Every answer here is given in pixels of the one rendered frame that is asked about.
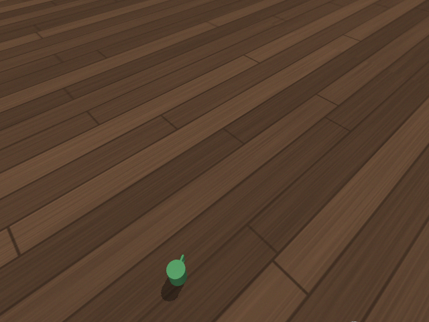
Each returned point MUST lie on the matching mug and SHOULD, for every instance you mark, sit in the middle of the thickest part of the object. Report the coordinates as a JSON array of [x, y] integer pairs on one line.
[[176, 271]]

